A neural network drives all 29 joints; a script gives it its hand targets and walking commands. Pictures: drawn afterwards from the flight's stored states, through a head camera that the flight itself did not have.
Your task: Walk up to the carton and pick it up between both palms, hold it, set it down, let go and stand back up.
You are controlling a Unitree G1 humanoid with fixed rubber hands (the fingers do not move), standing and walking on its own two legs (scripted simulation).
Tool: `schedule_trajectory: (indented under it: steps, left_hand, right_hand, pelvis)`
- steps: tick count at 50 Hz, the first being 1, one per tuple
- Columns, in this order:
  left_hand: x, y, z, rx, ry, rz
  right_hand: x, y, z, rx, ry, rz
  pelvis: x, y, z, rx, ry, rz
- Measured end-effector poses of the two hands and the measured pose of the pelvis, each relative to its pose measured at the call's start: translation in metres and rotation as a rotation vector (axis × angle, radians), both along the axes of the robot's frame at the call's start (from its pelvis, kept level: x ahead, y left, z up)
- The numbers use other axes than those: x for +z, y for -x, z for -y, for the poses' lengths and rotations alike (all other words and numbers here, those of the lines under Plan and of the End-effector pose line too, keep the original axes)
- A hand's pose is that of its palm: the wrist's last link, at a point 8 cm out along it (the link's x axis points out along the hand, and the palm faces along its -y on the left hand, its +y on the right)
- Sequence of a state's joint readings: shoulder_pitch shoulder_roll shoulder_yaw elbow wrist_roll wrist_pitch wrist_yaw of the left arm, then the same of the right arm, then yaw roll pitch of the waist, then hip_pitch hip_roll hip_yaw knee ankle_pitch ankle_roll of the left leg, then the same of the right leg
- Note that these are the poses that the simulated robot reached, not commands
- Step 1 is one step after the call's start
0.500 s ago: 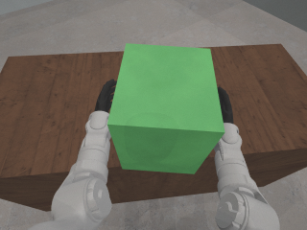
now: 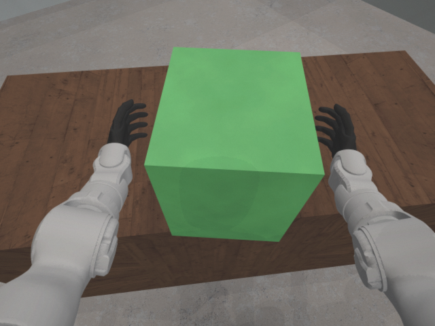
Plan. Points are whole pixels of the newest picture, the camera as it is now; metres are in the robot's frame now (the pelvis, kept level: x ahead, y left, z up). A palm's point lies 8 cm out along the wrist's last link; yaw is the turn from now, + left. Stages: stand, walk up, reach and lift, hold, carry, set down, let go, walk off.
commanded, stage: set down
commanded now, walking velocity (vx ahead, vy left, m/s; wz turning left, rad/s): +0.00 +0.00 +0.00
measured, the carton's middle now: (230, 152) +0.44 +0.01 +0.04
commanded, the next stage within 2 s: none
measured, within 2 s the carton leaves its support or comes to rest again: neither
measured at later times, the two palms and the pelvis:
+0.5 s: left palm (104, 104) +0.43 +0.22 +0.17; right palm (377, 115) +0.43 -0.20 +0.16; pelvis -0.03 -0.02 +0.01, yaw +2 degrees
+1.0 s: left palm (95, 79) +0.44 +0.22 +0.20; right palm (391, 97) +0.44 -0.21 +0.19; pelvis -0.02 -0.03 +0.02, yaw +2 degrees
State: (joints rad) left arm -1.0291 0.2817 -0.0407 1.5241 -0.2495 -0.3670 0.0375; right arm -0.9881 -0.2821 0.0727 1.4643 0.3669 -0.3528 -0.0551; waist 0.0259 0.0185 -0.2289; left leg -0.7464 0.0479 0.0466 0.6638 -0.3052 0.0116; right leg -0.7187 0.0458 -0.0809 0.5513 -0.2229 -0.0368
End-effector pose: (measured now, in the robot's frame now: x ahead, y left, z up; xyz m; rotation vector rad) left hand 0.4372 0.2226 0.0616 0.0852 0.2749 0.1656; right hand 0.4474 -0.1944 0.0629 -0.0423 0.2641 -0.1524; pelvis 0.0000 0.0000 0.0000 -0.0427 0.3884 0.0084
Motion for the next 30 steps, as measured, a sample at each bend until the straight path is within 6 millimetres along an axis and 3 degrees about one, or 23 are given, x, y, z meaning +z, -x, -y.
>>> schedule_trajectory:
  steps: [5, 9, 18, 30]
  left_hand:
    - [0.007, 0.001, -0.006, -0.004, -0.006, 0.036]
    - [0.021, -0.001, 0.000, -0.031, 0.000, 0.062]
    - [0.068, 0.001, 0.020, -0.073, 0.027, 0.089]
    - [0.122, 0.009, -0.004, 0.020, 0.017, 0.072]
  right_hand:
    - [0.012, -0.001, 0.020, 0.002, -0.007, 0.039]
    - [0.026, -0.001, 0.026, 0.024, -0.023, 0.059]
    - [0.066, 0.009, 0.016, 0.064, -0.034, 0.067]
    - [0.120, 0.011, 0.008, 0.043, -0.032, 0.037]
  pelvis:
    - [-0.003, 0.008, 0.004, -0.004, -0.006, -0.022]
    - [-0.004, 0.015, 0.008, -0.004, -0.012, -0.027]
    - [0.003, 0.027, 0.018, 0.001, -0.033, 0.020]
    - [0.009, 0.036, 0.025, 0.028, -0.042, 0.082]
